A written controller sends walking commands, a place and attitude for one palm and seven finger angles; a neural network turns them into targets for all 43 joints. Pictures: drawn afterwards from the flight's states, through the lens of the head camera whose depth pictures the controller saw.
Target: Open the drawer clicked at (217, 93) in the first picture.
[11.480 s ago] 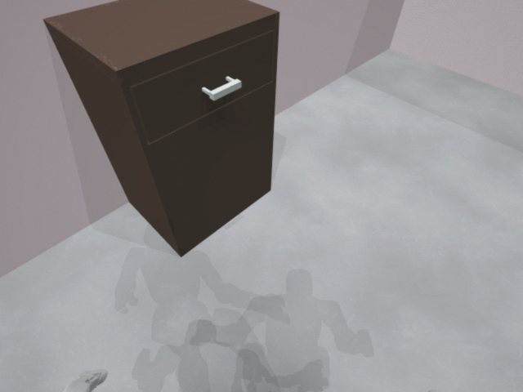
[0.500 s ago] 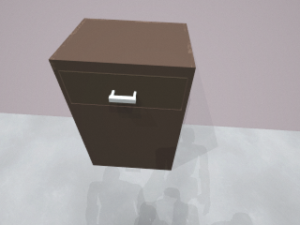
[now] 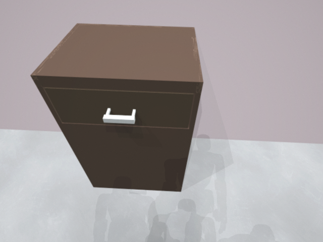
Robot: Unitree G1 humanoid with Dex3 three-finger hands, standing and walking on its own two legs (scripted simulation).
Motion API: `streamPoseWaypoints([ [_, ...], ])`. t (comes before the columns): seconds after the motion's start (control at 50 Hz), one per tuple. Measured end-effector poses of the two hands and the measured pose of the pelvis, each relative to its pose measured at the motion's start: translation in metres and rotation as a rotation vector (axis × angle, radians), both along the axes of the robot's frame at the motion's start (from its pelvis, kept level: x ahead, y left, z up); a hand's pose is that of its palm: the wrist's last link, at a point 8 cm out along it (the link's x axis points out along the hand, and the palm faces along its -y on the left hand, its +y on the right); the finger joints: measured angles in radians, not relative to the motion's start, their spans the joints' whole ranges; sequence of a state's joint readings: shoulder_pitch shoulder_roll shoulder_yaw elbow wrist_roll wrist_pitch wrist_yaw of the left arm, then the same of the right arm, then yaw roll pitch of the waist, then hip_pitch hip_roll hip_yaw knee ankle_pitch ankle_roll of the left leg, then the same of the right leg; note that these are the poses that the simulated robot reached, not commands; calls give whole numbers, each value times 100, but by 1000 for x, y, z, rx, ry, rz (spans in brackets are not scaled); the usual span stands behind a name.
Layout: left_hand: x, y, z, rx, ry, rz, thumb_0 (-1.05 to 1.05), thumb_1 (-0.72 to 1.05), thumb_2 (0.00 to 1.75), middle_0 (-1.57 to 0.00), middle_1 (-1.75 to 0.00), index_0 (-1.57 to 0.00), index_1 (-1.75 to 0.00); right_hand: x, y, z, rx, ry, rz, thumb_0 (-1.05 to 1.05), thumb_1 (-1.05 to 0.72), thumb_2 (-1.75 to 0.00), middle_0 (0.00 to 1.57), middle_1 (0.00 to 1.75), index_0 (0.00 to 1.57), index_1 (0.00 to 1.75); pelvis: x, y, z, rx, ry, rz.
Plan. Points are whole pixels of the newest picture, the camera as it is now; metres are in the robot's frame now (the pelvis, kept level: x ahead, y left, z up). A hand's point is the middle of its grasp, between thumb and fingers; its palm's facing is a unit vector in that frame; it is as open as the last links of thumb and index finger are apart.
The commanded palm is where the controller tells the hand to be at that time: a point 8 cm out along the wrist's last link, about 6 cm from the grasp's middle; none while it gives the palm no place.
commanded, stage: come to a stop and stand still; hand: left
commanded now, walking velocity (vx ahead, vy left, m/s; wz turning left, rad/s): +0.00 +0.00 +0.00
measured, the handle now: (120, 115) +0.55 +0.19 -0.04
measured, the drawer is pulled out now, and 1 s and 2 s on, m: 0.00 0.00 0.00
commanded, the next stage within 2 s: look again from close up in 1.80 s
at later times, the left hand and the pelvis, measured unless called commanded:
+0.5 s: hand out of the picture +0.05 +0.19 -0.16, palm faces +0.04 -0.96 -0.29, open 7.4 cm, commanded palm none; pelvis +0.01 -0.01 +0.00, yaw +0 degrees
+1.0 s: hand out of the picture -0.11 +0.19 -0.16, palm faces +0.05 -0.97 -0.24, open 7.4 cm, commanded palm none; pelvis -0.11 +0.01 +0.00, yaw +0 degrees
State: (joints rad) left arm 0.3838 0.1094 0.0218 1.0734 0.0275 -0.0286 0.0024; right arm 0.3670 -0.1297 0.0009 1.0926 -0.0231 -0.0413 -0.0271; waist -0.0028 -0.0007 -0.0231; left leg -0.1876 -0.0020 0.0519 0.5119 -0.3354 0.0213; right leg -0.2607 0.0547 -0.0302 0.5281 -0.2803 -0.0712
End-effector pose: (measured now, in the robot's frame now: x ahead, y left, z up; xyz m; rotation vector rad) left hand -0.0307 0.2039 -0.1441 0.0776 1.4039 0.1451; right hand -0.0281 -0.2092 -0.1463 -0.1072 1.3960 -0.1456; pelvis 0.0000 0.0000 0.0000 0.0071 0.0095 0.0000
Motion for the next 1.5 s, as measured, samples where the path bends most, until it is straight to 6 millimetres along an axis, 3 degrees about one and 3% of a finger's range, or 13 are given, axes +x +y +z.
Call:
streamPoseWaypoints([
  [0.16,27,-13,-8,-21,32,21,1,92,90,-20,-29,-19,-30,50,-10,8,-50,-18,21,1,-92,-90,20,30,20,30,31,-6,1,-8,9,14],
  [0.3,48,4,12,39,10,3,3,93,90,-20,-30,-20,-30,75,-15,19,-60,-55,5,1,-93,-90,20,30,20,30,34,-5,15,10,-14,3],
  [0.4,66,23,22,103,-54,-18,2,92,90,-20,-30,-20,-30,78,-18,14,-41,-87,3,0,-92,-90,20,30,20,30,27,-5,14,22,-26,-1],
  [0.5,76,31,17,159,-127,-46,1,91,90,-20,-29,-19,-30,71,-23,-4,-17,-107,0,0,-91,-90,20,30,20,30,10,-10,-1,23,-13,2],
  [0.66,48,29,10,133,-204,-80,1,91,90,-20,-29,-20,-30,66,-16,0,-7,-238,17,0,-91,-90,20,30,19,30,-33,-3,-8,-8,-63,7],
  [0.72,34,31,5,106,-214,-65,1,91,90,-20,-30,-20,-30,52,-11,3,-18,-276,29,0,-92,-90,20,30,19,30,-46,4,-10,-9,-87,13],
  [0.82,5,35,12,91,-202,-63,1,92,90,-20,-30,-20,-30,13,-7,7,-21,-239,51,0,-93,-90,20,30,20,30,-67,11,-3,-2,-84,-6],
  [1.02,-100,37,14,99,-32,-7,1,91,90,-20,-29,-20,-30,-65,-11,-4,0,-89,61,0,-91,-90,20,30,20,30,-113,7,-1,15,-73,13],
  [1.08,-122,37,7,97,19,14,1,91,90,-20,-30,-20,-30,-92,-14,-4,-17,-61,20,0,-91,-90,20,30,20,30,-124,7,-3,20,-69,21],
  [1.18,-113,40,-14,80,-33,-13,1,91,90,-20,-30,-20,-30,-164,-10,-8,-50,7,-40,0,-91,-90,20,30,19,30,-145,9,-15,6,-43,26],
  [1.28,-98,35,0,86,-124,-35,2,94,90,-20,-29,-20,-30,-228,10,-4,-8,135,-57,0,-91,-90,20,30,19,30,-166,7,-7,34,-64,-2],
  [1.36,-100,31,12,96,-182,-35,2,95,90,-20,-29,-20,-30,-241,20,-8,53,169,-29,1,-91,-90,20,30,19,30,-177,3,-4,25,-48,10],
  [1.5,-139,19,10,95,-103,-50,1,96,90,-20,-29,-20,-30,-216,14,-11,72,47,-22,0,-91,-90,20,30,20,30,-197,-6,-3,14,-47,16],
])
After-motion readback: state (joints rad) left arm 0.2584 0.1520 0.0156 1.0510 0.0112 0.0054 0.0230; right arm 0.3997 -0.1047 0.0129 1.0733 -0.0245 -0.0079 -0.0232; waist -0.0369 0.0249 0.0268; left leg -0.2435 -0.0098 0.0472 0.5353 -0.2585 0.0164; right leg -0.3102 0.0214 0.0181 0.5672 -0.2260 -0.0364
